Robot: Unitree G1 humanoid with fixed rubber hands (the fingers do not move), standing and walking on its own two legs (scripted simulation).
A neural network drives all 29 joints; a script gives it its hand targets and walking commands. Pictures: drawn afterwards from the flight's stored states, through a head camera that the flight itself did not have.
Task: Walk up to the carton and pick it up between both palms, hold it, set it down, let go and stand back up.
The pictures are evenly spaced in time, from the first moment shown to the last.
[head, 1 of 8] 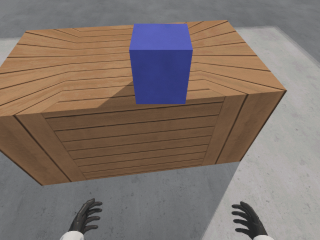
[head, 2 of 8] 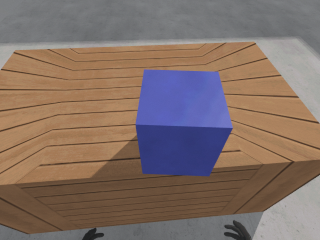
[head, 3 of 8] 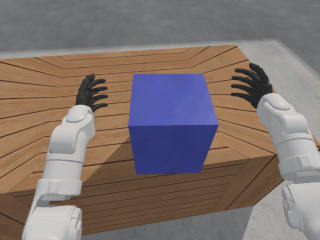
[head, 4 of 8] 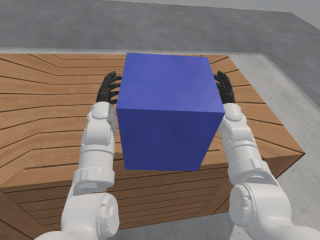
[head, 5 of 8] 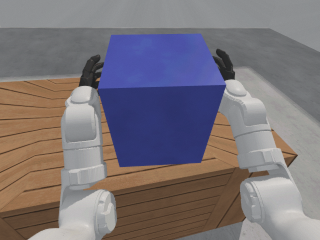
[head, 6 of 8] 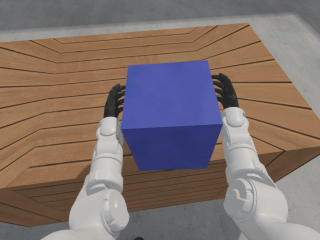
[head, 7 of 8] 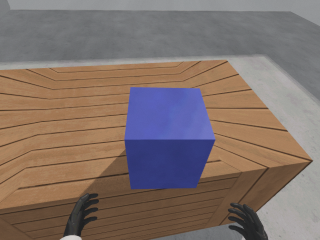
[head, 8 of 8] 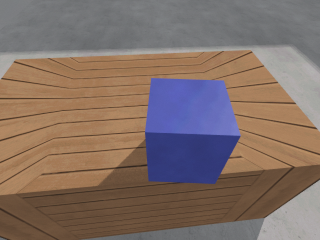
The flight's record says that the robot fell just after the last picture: no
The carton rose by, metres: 0.20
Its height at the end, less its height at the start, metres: +0.00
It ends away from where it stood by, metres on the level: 0.01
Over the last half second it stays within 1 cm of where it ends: yes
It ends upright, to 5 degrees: yes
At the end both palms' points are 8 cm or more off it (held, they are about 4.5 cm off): yes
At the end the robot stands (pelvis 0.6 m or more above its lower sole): yes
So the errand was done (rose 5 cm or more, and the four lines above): yes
